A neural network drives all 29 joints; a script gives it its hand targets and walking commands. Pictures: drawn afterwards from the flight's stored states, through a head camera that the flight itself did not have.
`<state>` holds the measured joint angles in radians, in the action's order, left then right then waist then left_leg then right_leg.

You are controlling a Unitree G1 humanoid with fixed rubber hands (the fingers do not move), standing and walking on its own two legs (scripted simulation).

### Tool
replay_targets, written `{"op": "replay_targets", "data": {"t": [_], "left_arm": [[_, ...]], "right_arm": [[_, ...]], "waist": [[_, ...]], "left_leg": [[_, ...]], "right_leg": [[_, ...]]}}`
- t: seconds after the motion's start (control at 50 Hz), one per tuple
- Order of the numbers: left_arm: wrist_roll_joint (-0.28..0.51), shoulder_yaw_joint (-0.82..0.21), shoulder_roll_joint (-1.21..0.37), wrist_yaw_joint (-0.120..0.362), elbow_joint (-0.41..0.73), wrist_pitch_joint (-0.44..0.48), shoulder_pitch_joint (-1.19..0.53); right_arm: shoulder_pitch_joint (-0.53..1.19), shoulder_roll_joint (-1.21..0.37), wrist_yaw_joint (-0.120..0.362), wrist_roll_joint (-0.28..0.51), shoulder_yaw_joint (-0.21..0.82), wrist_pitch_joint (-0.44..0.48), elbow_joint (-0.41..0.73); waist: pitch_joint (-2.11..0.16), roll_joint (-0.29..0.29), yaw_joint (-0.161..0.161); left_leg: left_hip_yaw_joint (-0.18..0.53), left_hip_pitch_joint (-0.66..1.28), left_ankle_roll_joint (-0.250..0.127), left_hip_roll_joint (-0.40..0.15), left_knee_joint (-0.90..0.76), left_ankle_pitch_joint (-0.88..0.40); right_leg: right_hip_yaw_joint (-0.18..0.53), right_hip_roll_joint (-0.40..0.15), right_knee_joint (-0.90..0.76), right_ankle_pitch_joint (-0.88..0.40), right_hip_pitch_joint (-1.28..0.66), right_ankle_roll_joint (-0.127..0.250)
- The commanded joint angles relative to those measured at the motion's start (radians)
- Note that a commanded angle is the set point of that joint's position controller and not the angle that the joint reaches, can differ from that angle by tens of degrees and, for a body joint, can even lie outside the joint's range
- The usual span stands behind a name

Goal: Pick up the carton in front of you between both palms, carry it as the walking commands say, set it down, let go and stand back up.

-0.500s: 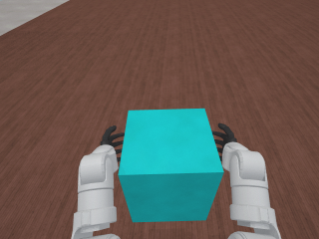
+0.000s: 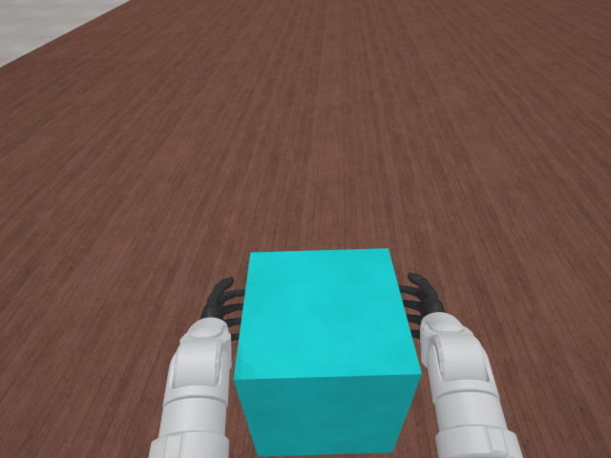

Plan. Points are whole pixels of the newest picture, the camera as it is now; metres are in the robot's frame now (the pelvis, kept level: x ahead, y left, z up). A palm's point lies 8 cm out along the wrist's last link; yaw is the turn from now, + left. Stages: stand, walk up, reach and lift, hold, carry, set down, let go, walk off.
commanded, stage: carry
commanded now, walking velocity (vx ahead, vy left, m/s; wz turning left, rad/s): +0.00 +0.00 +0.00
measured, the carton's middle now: (322, 353) +0.29 +0.00 -0.05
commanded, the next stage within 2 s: hold in 0.56 s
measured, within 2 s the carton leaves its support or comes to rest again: neither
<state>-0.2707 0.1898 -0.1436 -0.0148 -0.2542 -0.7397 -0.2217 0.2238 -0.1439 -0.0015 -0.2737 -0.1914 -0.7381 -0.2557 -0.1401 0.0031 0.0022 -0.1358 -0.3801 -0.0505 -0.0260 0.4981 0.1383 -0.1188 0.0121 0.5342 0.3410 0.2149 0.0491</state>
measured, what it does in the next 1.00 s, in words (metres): stands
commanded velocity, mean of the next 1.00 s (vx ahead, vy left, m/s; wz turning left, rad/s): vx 0.00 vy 0.00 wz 0.00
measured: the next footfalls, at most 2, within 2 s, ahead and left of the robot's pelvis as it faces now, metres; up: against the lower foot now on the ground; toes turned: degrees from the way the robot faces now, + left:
none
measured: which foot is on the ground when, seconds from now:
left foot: down 0.00-1.00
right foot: down 0.00-1.00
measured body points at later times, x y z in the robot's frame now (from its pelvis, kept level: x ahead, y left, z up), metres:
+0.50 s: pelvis +0.00 +0.00 +0.00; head -0.04 +0.00 +0.45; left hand +0.30 +0.15 +0.03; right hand +0.30 -0.15 +0.03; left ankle +0.08 +0.09 -0.73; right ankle -0.03 -0.08 -0.73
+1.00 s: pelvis -0.02 +0.01 -0.01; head +0.00 +0.03 +0.44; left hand +0.34 +0.13 +0.00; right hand +0.31 -0.17 +0.00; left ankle +0.08 +0.10 -0.73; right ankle -0.03 -0.09 -0.73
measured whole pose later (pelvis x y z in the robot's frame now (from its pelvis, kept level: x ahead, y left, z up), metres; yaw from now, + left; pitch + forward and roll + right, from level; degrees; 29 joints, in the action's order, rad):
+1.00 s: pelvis -0.02 +0.01 -0.01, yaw -7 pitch -4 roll +0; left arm -0.37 0.46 -0.19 0.01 -0.46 -0.55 -0.48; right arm 0.51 -0.19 0.03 -0.36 -0.47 -0.48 -0.57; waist 0.10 -0.05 0.04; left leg -0.01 -0.33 -0.03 0.03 0.57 0.18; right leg 0.05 0.06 0.64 0.36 0.21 0.04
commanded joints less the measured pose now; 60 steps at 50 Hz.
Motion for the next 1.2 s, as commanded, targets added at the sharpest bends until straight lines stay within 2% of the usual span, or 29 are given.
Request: {"op": "replay_targets", "data": {"t": [0.0, 0.08, 0.18, 0.26, 0.38, 0.54, 0.56, 0.58, 0.6, 0.62, 0.64, 0.66, 0.72, 0.76, 0.8, 0.82, 0.86, 0.94, 1.0, 1.1, 1.18], "left_arm": [[0.280, -0.549, -0.926, 0.239, 0.067, 0.103, -0.463], [0.319, -0.619, -0.951, 0.227, 0.173, 0.081, -0.513], [0.267, -0.555, -0.883, 0.215, 0.112, 0.041, -0.394], [0.249, -0.527, -0.873, 0.220, 0.095, 0.044, -0.406], [0.269, -0.539, -0.912, 0.227, 0.092, 0.050, -0.457], [0.278, -0.559, -0.921, 0.226, 0.112, 0.047, -0.436], [0.291, -0.547, -0.951, 0.224, 0.143, 0.040, -0.376], [0.300, -0.548, -0.920, 0.214, 0.172, 0.053, -0.425], [0.297, -0.547, -0.919, 0.208, 0.168, 0.057, -0.426], [0.283, -0.550, -0.898, 0.208, 0.182, 0.057, -0.419], [0.279, -0.553, -0.900, 0.211, 0.181, 0.059, -0.431], [0.286, -0.573, -0.908, 0.210, 0.191, 0.063, -0.448], [0.260, -0.547, -0.884, 0.196, 0.173, 0.071, -0.420], [0.221, -0.475, -0.860, 0.187, 0.099, 0.081, -0.464], [0.163, -0.366, -0.848, 0.186, -0.034, 0.102, -0.538], [0.137, -0.310, -0.848, 0.189, -0.095, 0.123, -0.587], [0.098, -0.221, -0.847, 0.195, -0.196, 0.176, -0.698], [0.018, -0.094, -0.805, 0.174, -0.321, 0.262, -0.814], [-0.051, 0.004, -0.717, 0.154, -0.376, 0.309, -0.787], [-0.060, 0.008, -0.673, 0.139, -0.378, 0.445, -0.816], [0.006, -0.093, -0.765, 0.131, -0.363, 0.564, -0.873]], "right_arm": [[0.460, -0.912, 0.227, 0.265, 0.539, 0.105, 0.071], [0.514, -0.942, 0.215, 0.315, 0.615, 0.085, 0.173], [0.409, -0.865, 0.204, 0.271, 0.557, 0.043, 0.126], [0.402, -0.867, 0.209, 0.246, 0.517, 0.044, 0.085], [0.452, -0.903, 0.216, 0.263, 0.530, 0.053, 0.094], [0.440, -0.909, 0.216, 0.277, 0.558, 0.050, 0.119], [0.404, -0.967, 0.221, 0.283, 0.546, 0.061, 0.093], [0.404, -0.934, 0.213, 0.273, 0.524, 0.081, 0.088], [0.393, -0.929, 0.206, 0.264, 0.520, 0.087, 0.067], [0.378, -0.923, 0.195, 0.247, 0.512, 0.097, 0.079], [0.381, -0.909, 0.192, 0.236, 0.502, 0.102, 0.073], [0.395, -0.931, 0.190, 0.245, 0.509, 0.108, 0.069], [0.422, -0.902, 0.183, 0.250, 0.504, 0.124, 0.081], [0.497, -0.881, 0.186, 0.232, 0.453, 0.134, 0.009], [0.619, -0.873, 0.198, 0.195, 0.373, 0.161, -0.108], [0.679, -0.874, 0.204, 0.171, 0.325, 0.184, -0.173], [0.773, -0.854, 0.211, 0.115, 0.217, 0.242, -0.288], [0.870, -0.760, 0.185, -0.003, 0.044, 0.334, -0.390], [0.844, -0.676, 0.167, -0.069, -0.060, 0.375, -0.457], [0.870, -0.632, 0.166, -0.060, -0.044, 0.495, -0.469], [0.908, -0.686, 0.178, 0.003, 0.072, 0.614, -0.483]], "waist": [[-0.181, 0.000, -0.003], [-0.192, -0.002, -0.003], [-0.219, -0.001, -0.003], [-0.196, 0.001, 0.000], [-0.161, 0.002, -0.001], [-0.206, -0.003, -0.001], [-0.074, -0.116, 0.003], [-0.105, -0.092, -0.009], [-0.090, -0.078, -0.005], [-0.087, -0.086, -0.014], [-0.073, -0.042, -0.011], [-0.078, -0.039, -0.014], [-0.088, -0.006, 0.005], [-0.035, -0.009, 0.035], [0.057, -0.023, 0.063], [0.075, -0.027, 0.064], [0.074, -0.035, 0.046], [0.040, 0.006, 0.026], [-0.016, 0.005, 0.018], [-0.158, 0.016, 0.024], [-0.387, 0.011, 0.019]], "left_leg": [[0.152, 0.157, -0.013, -0.121, -0.054, -0.061], [0.159, 0.168, -0.014, -0.123, -0.061, -0.047], [0.159, 0.176, -0.018, -0.128, -0.057, -0.081], [0.151, 0.159, -0.018, -0.128, -0.047, -0.130], [0.152, 0.146, -0.014, -0.123, -0.056, -0.076], [0.151, 0.170, -0.017, -0.125, -0.042, -0.123], [0.253, 0.528, -0.012, 0.092, -0.030, -0.236], [0.259, 0.594, -0.004, 0.077, -0.022, -0.264], [0.258, 0.592, 0.005, 0.074, -0.030, -0.266], [0.263, 0.594, 0.016, 0.072, -0.031, -0.270], [0.253, 0.562, 0.023, 0.075, -0.043, -0.209], [0.248, 0.574, 0.022, 0.082, -0.041, -0.206], [0.256, 0.557, 0.021, 0.078, -0.039, -0.270], [0.251, 0.507, 0.017, 0.078, -0.041, -0.169], [0.237, 0.449, 0.012, 0.083, -0.029, -0.021], [0.231, 0.449, 0.010, 0.084, -0.008, 0.027], [0.219, 0.433, 0.012, 0.087, 0.036, 0.097], [0.245, 0.359, 0.022, 0.077, 0.072, 0.131], [0.249, 0.265, 0.021, 0.089, 0.121, 0.095], [0.255, 0.119, 0.034, 0.104, 0.234, -0.046], [0.278, 0.115, 0.043, 0.105, 0.365, -0.200]], "right_leg": [[0.147, -0.149, -0.120, -0.085, 0.055, 0.006], [0.144, -0.147, -0.117, -0.054, 0.060, 0.008], [0.138, -0.143, -0.102, -0.088, 0.040, 0.010], [0.136, -0.146, -0.095, -0.144, 0.036, 0.004], [0.144, -0.150, -0.115, -0.107, 0.061, 0.008], [0.136, -0.148, -0.100, -0.140, 0.035, 0.009], [0.301, -0.008, -0.199, -0.299, 0.123, 0.021], [0.306, -0.012, -0.192, -0.298, 0.169, 0.021], [0.304, -0.006, -0.198, -0.284, 0.160, 0.023], [0.307, -0.010, -0.211, -0.272, 0.134, 0.028], [0.300, -0.008, -0.204, -0.235, 0.115, 0.024], [0.306, -0.011, -0.216, -0.239, 0.113, 0.021], [0.302, 0.005, -0.189, -0.334, 0.056, 0.010], [0.298, 0.005, -0.182, -0.235, 0.071, 0.008], [0.292, -0.003, -0.183, -0.059, 0.161, 0.013], [0.287, -0.005, -0.177, 0.026, 0.226, 0.020], [0.279, 0.001, -0.141, 0.110, 0.327, 0.031], [0.259, 0.038, -0.033, 0.099, 0.387, 0.034], [0.238, 0.072, 0.041, 0.054, 0.457, 0.026], [0.229, 0.096, 0.156, -0.037, 0.574, 0.008], [0.228, 0.119, 0.272, -0.082, 0.742, -0.005]]}}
